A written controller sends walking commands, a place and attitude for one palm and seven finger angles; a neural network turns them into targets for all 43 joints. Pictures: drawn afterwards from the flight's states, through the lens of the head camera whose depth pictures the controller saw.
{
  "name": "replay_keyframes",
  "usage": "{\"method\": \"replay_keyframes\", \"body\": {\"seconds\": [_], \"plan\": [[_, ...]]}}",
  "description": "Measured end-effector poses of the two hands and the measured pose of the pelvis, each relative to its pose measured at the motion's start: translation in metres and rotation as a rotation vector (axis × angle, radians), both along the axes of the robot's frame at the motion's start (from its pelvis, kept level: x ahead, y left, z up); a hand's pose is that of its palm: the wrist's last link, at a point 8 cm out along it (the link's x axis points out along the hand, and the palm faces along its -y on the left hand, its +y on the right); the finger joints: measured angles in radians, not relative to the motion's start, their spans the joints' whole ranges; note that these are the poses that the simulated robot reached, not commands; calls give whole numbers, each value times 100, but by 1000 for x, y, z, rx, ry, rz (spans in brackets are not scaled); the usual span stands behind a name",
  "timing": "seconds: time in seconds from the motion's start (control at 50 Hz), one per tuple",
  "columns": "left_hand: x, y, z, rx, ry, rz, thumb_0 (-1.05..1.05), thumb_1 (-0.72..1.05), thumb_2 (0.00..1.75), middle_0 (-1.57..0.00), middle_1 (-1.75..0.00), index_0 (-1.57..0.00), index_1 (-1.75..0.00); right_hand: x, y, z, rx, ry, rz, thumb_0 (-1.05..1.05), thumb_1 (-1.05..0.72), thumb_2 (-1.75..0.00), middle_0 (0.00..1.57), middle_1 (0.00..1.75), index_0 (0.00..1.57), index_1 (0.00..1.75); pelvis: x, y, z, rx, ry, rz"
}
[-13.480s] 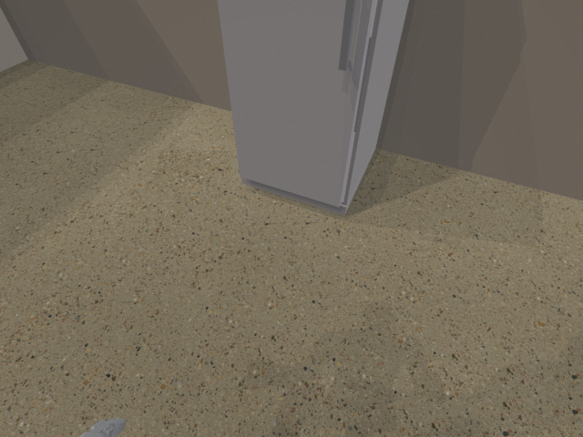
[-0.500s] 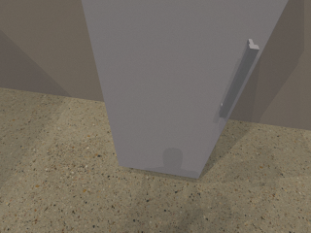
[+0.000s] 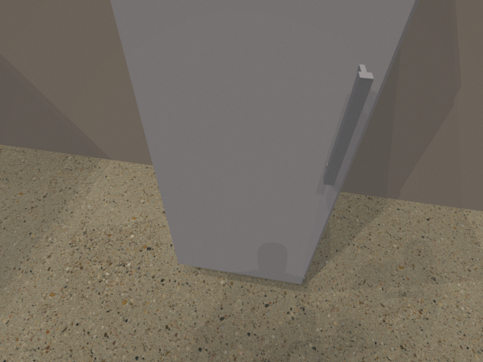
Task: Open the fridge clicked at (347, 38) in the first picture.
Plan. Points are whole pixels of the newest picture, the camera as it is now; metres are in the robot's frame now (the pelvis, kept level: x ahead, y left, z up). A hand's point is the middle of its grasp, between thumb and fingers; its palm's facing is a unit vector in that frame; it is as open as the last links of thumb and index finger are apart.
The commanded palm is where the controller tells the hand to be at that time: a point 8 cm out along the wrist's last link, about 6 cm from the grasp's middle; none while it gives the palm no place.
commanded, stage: look again from close up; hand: right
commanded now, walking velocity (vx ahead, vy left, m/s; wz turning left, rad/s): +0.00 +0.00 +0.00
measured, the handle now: (343, 130) +0.55 -0.18 +0.11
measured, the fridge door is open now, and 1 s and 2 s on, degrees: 0 0 0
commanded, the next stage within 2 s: shuffle to correct the standing spot in 0.62 s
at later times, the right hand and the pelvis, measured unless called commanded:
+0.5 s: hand out of the picture +0.01 -0.17 -0.18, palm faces +0.00 +0.98 -0.18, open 7.4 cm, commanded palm none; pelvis +0.02 +0.00 +0.00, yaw +1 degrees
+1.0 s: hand out of the picture +0.03 -0.16 -0.19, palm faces +0.08 +0.98 -0.17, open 7.4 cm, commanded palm none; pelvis +0.05 +0.01 -0.01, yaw -3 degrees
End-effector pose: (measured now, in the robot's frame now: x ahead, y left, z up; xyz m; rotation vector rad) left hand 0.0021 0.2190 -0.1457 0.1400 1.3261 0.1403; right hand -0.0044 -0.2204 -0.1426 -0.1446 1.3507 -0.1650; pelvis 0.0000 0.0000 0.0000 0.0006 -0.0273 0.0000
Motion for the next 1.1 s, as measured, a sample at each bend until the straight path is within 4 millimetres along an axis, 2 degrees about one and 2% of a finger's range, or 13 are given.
{"method": "replay_keyframes", "body": {"seconds": [0.12,0.24,0.4,0.66,0.82,0.94,1.02,1.1], "plan": [[-13,-12,-1,-25,49,5,0,92,90,-20,-30,-20,-30,4,-11,4,-15,17,16,1,-91,-90,20,30,20,30,1,-5,2,-7,11,4],[-16,-16,-1,-29,84,12,0,91,90,-20,-30,-20,-30,6,-9,2,-5,42,19,1,-91,-90,20,30,20,30,6,-6,2,-8,15,6],[-5,-10,-1,-11,80,15,0,91,90,-20,-30,-20,-30,12,1,-2,17,54,20,1,-91,-90,20,30,20,30,13,-5,1,-9,12,11],[19,3,1,9,50,6,0,92,90,-20,-30,-20,-30,23,5,-2,13,48,20,1,-91,-90,20,30,20,30,21,2,2,-9,13,12],[24,10,-1,6,50,1,0,91,90,-20,-30,-20,-30,29,8,-2,8,38,21,1,-91,-90,20,30,20,30,25,8,0,-12,14,8],[25,12,-7,-5,97,-10,0,91,90,-20,-30,-20,-30,29,13,-9,20,51,-12,1,-91,-90,20,30,20,30,40,13,-7,-5,26,-19],[37,11,-8,6,134,-40,0,91,90,-20,-30,-20,-30,23,14,-16,34,65,-70,1,-91,-90,20,30,20,30,56,11,-12,15,34,-60],[71,5,-4,33,112,-76,0,91,90,-20,-30,-20,-30,11,11,-27,60,120,-121,1,-91,-90,20,30,20,30,75,2,-17,11,28,-83]]}}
